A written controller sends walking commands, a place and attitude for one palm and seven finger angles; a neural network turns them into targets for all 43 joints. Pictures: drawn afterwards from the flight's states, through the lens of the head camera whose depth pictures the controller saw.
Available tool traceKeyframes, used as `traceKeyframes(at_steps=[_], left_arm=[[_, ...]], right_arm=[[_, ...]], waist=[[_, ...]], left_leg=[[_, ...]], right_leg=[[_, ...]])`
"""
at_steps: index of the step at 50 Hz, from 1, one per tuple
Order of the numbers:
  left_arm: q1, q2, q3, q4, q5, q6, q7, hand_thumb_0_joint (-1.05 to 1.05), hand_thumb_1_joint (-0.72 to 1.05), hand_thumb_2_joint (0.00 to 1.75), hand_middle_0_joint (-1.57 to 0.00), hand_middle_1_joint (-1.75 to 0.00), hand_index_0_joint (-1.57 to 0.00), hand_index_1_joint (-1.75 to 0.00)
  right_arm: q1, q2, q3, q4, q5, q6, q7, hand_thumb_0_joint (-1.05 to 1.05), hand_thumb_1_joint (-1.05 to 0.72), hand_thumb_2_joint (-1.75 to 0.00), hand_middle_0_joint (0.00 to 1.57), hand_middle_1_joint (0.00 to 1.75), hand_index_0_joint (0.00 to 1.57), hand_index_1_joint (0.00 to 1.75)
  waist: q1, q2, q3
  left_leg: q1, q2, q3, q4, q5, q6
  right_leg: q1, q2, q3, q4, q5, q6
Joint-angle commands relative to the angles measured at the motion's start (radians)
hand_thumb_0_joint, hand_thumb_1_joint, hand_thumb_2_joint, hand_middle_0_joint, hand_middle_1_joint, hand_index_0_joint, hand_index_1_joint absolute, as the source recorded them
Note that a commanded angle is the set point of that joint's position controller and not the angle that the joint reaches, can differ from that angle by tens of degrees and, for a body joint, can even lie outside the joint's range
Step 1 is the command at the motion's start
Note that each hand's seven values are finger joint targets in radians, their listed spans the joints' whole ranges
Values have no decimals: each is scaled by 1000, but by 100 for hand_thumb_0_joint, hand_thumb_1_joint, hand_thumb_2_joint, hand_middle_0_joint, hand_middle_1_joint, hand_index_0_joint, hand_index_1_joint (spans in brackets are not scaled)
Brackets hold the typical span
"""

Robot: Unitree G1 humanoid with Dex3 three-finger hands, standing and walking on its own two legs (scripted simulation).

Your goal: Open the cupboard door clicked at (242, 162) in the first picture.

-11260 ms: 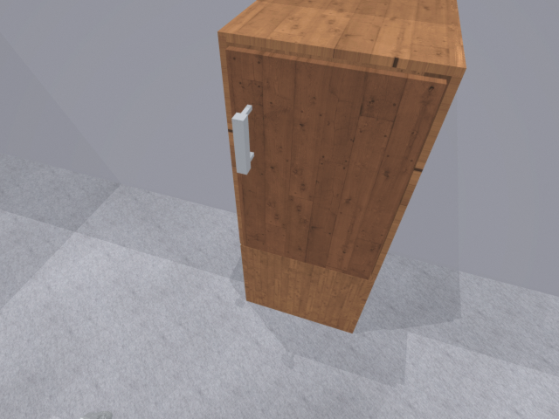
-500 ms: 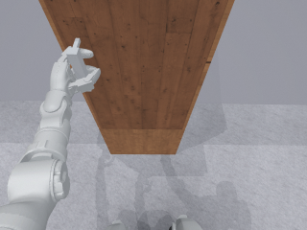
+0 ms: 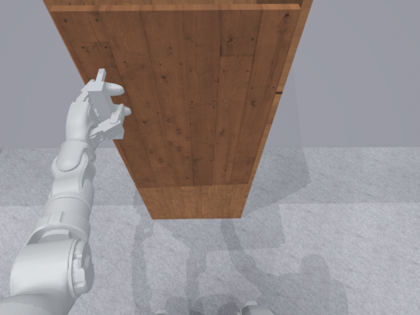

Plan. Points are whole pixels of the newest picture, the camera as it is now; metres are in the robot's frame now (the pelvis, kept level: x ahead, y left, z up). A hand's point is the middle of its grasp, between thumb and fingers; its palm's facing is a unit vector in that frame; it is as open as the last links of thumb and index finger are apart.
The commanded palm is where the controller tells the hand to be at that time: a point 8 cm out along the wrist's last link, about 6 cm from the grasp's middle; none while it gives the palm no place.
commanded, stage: pull the door open along its arc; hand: left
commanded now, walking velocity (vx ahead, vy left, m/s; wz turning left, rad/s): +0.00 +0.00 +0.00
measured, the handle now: (110, 105) +0.51 +0.18 +0.09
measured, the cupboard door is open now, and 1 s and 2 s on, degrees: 2 43 37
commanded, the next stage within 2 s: open thumb and fingers to let go in 0.90 s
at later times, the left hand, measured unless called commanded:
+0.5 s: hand (142, 184) +0.32 +0.10 +0.10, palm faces +0.33 -0.94 +0.04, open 6.1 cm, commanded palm +0.26 +0.14 +0.10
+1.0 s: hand (179, 230) +0.24 +0.04 +0.10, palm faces +0.24 -0.97 -0.03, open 6.3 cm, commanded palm +0.20 +0.08 +0.10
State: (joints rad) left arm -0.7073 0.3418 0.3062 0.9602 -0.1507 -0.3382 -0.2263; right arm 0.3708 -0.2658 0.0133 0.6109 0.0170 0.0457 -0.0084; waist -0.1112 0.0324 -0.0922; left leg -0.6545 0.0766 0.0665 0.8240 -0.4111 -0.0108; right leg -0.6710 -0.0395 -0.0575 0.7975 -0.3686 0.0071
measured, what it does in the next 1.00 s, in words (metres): stands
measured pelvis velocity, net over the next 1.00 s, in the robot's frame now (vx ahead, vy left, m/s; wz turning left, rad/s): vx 0.01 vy -0.03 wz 0.05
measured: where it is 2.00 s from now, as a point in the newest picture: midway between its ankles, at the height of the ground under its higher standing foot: outside the picture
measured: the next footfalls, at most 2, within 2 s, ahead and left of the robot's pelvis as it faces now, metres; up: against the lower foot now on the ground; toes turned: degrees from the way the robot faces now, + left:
none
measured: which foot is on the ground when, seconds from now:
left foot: down 0.00-1.00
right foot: down 0.00-1.00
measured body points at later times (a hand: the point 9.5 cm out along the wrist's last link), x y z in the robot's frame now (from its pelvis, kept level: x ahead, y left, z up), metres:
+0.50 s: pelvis +0.01 -0.01 +0.01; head +0.03 -0.03 +0.46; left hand +0.30 +0.15 +0.10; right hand +0.20 -0.22 -0.08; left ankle -0.01 +0.12 -0.70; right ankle +0.01 -0.13 -0.70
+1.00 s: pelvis +0.01 -0.03 +0.01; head +0.01 -0.06 +0.46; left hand +0.22 +0.09 +0.11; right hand +0.21 -0.23 -0.08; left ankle -0.01 +0.12 -0.70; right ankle +0.01 -0.13 -0.70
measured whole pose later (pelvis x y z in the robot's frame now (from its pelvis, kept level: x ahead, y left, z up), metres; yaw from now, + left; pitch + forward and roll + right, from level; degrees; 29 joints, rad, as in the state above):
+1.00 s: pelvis +0.01 -0.03 +0.01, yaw +3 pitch +2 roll +0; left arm 0.39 0.00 -0.34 -0.28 0.04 -0.03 0.44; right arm 0.19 -0.19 0.02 0.50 -0.04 0.05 0.04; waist -0.03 0.07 -0.06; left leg -0.37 0.08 0.01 0.75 -0.42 -0.05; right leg -0.38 -0.03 -0.12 0.77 -0.42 -0.03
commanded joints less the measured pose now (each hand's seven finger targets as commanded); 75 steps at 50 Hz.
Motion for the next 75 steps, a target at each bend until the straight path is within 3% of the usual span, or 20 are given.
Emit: traceKeyframes(at_steps=[1, 4, 7, 10, 11, 12, 15, 17, 20, 22, 25, 32, 36, 43, 49, 50, 55, 63, 70, 75], left_arm=[[-182, 179, 11, -367, -33, -67, -22, 0, 90, 90, -40, -135, -40, -135], [15, 151, 8, -484, -58, -47, -21, 0, 90, 90, -40, -135, -40, -135], [126, 140, 4, -619, -69, -31, -12, 0, 90, 90, -40, -135, -40, -135], [249, 83, -28, -736, -77, -11, 4, 0, 90, 90, -40, -135, -40, -135], [260, 29, 66, -791, -134, 10, 129, 0, 90, 90, -40, -135, -40, -135], [289, -33, -3, -814, -108, 22, 209, 0, 90, 90, -40, -135, -40, -135], [405, -119, -82, -945, -11, 48, 375, 0, 90, 90, -40, -135, -40, -135], [446, -184, -158, -1004, 57, 68, 476, 0, 90, 90, -40, -135, -40, -135], [492, -292, -284, -1114, 124, 105, 573, 0, 90, 90, -40, -135, -40, -135], [488, -340, -333, -1122, 156, 139, 642, 0, 90, 90, -40, -135, -40, -135], [530, -421, -433, -1191, 200, 175, 701, 0, 90, 90, -40, -135, -40, -135], [714, -498, -592, -1297, 269, 198, 711, 0, 90, 90, -40, -135, -40, -135], [897, -531, -643, -1401, 243, 202, 703, 0, 90, 90, -40, -135, -40, -135], [1190, -558, -679, -1536, 199, 231, 690, 0, 90, 90, -40, -135, -40, -135], [975, -506, -597, -1443, 221, 232, 744, 0, 90, 90, -40, -135, -40, -135], [858, -478, -572, -1423, 226, 223, 757, 0, 90, 90, -40, -135, -40, -135], [892, -503, -595, -1382, 222, 204, 735, 0, 55, 75, -38, -131, -38, -131], [809, -479, -598, -1346, 233, 184, 690, 0, -1, 51, -33, -125, -33, -125], [789, -493, -595, -1324, 223, 181, 684, 0, -50, 30, -30, -120, -30, -120], [770, -501, -600, -1316, 234, 188, 701, 0, -50, 30, -27, -105, -27, -105]], right_arm=[[36, -138, -62, -132, 13, -31, -9, 0, -90, -90, 20, 30, 20, 30], [0, -128, -59, -166, 19, -37, -5, 0, -90, -90, 20, 30, 20, 30], [-39, -123, -58, -188, 21, -44, -9, 0, -90, -90, 20, 30, 20, 30], [-80, -107, -56, -203, 25, -57, -7, 0, -90, -90, 20, 30, 20, 30], [-126, -72, -51, -208, 27, -68, -4, 0, -90, -90, 20, 30, 20, 30], [-141, -73, -49, -201, 22, -79, -1, 0, -90, -90, 20, 30, 20, 30], [-154, -58, -53, -198, 1, -94, 18, 0, -90, -90, 20, 30, 20, 30], [-165, -49, -52, -197, -16, -90, 26, 0, -90, -90, 20, 30, 20, 30], [-197, -35, -49, -208, -33, -76, 27, 0, -90, -90, 20, 30, 20, 30], [-219, -32, -46, -208, -46, -63, 16, 0, -90, -90, 20, 30, 20, 30], [-249, -18, -42, -217, -58, -50, 9, 0, -90, -90, 20, 30, 20, 30], [-279, 0, -36, -241, -65, -30, 11, 0, -90, -90, 20, 30, 20, 30], [-303, 10, -29, -268, -56, -35, 29, 0, -90, -90, 20, 30, 20, 30], [-336, 20, -18, -298, -44, -46, 51, 0, -90, -90, 20, 30, 20, 30], [-332, 10, -17, -269, -62, -50, 33, 0, -90, -90, 20, 30, 20, 30], [-328, 6, -16, -255, -65, -50, 25, 0, -90, -90, 20, 30, 20, 30], [-310, 12, -25, -257, -63, -62, 10, 0, -90, -90, 20, 30, 20, 30], [-301, 2, -23, -251, -63, -69, 5, 0, -90, -90, 20, 30, 20, 30], [-306, 3, -21, -255, -61, -74, 0, 0, -90, -90, 20, 30, 20, 30], [-311, 2, -22, -253, -59, -71, 4, 0, -90, -90, 20, 30, 20, 30]], waist=[[60, -1, -443], [92, -31, -410], [102, -14, -367], [107, -21, -327], [180, -42, -289], [150, -73, -251], [154, -29, -266], [143, -60, -250], [131, -33, -249], [113, -110, -206], [113, -77, -210], [110, -93, -165], [125, -66, -157], [149, -96, -138], [129, -110, -73], [115, -109, -63], [130, -155, -131], [114, -112, -97], [125, -120, -108], [124, -95, -100]], left_leg=[[236, -69, -33, -96, 463, 35], [214, -72, -17, -121, 460, 38], [228, -77, -9, -141, 450, 40], [247, -78, -6, -161, 434, 35], [208, -84, -8, -174, 393, 21], [220, -81, -14, -181, 363, 20], [262, -78, -11, -184, 394, 15], [274, -74, -17, -182, 395, 16], [305, -73, -14, -181, 378, 15], [294, -72, -28, -181, 323, 17], [318, -75, -29, -179, 310, 16], [331, -73, -44, -159, 327, 23], [323, -76, -46, -152, 337, 22], [313, -81, -47, -130, 326, 21], [286, -93, -57, -109, 263, 20], [276, -96, -61, -107, 240, 21], [299, -99, -53, -113, 252, 25], [300, -96, -57, -130, 219, 29], [300, -96, -58, -144, 211, 30], [296, -89, -60, -155, 203, 26]], right_leg=[[323, 64, 12, -59, 513, -28], [394, 58, 14, -71, 553, -28], [418, 54, 15, -86, 559, -27], [422, 51, 10, -102, 555, -23], [416, 54, -7, -124, 486, -22], [400, 56, -15, -135, 437, -17], [396, 48, -18, -124, 435, -19], [395, 43, -21, -130, 424, -19], [395, 36, -17, -137, 414, -22], [389, 33, -17, -160, 362, -18], [383, 30, -15, -164, 341, -22], [384, 23, -12, -163, 377, -30], [410, 21, -18, -151, 409, -33], [436, 15, -12, -164, 445, -28], [349, 17, 2, -180, 333, -23], [325, 15, 9, -183, 288, -21], [379, -5, 43, -211, 333, -6], [348, -8, 41, -223, 241, -15], [348, 1, 25, -218, 202, -21], [333, 13, 0, -196, 178, -30]])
